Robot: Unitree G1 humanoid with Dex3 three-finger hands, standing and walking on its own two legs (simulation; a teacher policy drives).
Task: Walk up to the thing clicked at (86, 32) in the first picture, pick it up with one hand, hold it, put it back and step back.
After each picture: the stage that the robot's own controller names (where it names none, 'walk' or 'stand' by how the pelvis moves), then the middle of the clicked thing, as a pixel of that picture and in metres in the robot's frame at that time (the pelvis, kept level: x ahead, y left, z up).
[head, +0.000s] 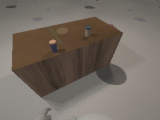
stand; (87, 31) +1.01 +0.10 -0.01
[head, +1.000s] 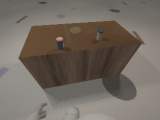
walk; (99, 35) +0.94 -0.01 +0.01
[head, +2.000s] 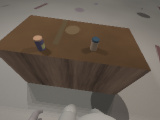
walk; (94, 44) +0.66 +0.04 +0.03
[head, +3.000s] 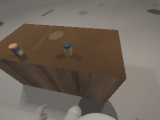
stand; (67, 49) +0.57 +0.26 +0.01
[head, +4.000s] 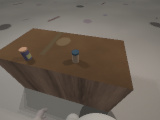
walk; (75, 56) +0.56 +0.18 +0.00
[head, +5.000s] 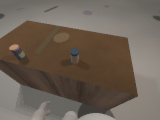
stand; (74, 56) +0.50 +0.16 +0.00
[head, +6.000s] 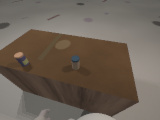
stand; (75, 62) +0.48 +0.16 -0.01
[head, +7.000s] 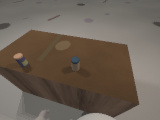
stand; (75, 64) +0.47 +0.16 -0.02
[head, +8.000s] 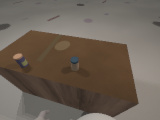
stand; (74, 64) +0.47 +0.16 -0.02
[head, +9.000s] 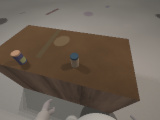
rise first; (74, 60) +0.48 +0.16 -0.01
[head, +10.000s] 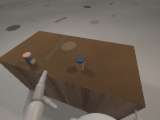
rise first; (80, 63) +0.48 +0.15 -0.01
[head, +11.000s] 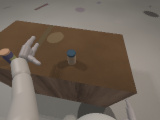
go down; (71, 57) +0.49 +0.14 +0.00
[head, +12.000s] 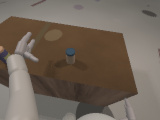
go down; (70, 56) +0.49 +0.14 +0.02
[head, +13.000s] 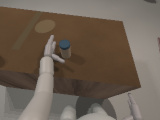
close in; (65, 49) +0.49 +0.15 +0.06
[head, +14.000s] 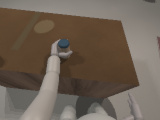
lift; (64, 49) +0.49 +0.15 +0.06
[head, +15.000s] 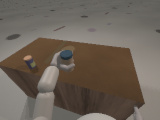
lift; (67, 61) +0.32 +0.17 +0.21
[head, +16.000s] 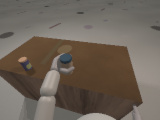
hold; (66, 64) +0.33 +0.17 +0.17
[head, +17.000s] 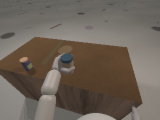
hold; (67, 64) +0.33 +0.16 +0.17
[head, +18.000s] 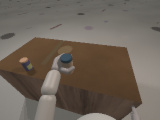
hold; (67, 64) +0.33 +0.16 +0.17
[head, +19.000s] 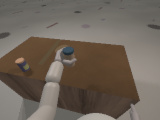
crouch; (69, 57) +0.39 +0.16 +0.18
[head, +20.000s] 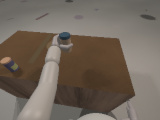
lower; (65, 42) +0.49 +0.16 +0.19
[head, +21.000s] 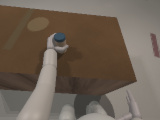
lower; (60, 43) +0.52 +0.15 +0.08
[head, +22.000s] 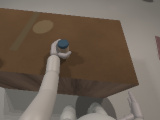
lower; (64, 49) +0.49 +0.15 +0.06
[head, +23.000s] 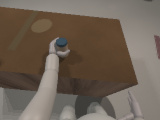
lower; (62, 48) +0.50 +0.15 +0.06
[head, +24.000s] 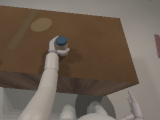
lower; (62, 46) +0.50 +0.15 +0.07
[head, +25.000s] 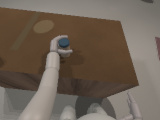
open; (64, 48) +0.50 +0.15 +0.06
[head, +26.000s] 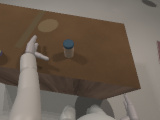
sink last; (68, 49) +0.50 +0.14 +0.05
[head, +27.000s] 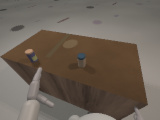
sink last; (81, 60) +0.50 +0.15 +0.01
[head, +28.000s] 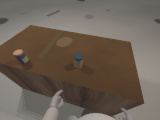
stand; (78, 61) +0.48 +0.13 +0.00
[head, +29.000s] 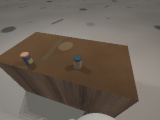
stand; (77, 62) +0.51 +0.15 -0.01
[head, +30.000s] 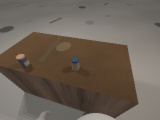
stand; (75, 63) +0.48 +0.16 -0.01
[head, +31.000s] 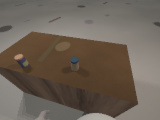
stand; (74, 64) +0.48 +0.17 -0.02
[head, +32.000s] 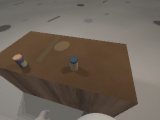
stand; (74, 63) +0.47 +0.17 -0.02
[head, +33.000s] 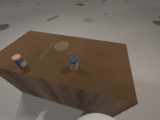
stand; (73, 63) +0.47 +0.17 -0.02
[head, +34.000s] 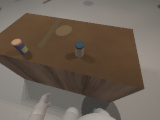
walk; (79, 49) +0.54 +0.13 +0.01
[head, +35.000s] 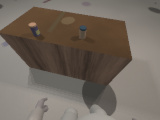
walk; (82, 32) +0.79 +0.15 +0.00
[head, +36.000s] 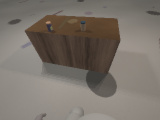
stand; (83, 26) +1.12 +0.24 +0.01
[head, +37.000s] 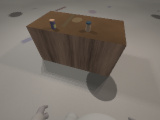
stand; (88, 26) +1.08 +0.14 +0.00
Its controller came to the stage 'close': yes
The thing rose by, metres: 0.20
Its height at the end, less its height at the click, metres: +0.00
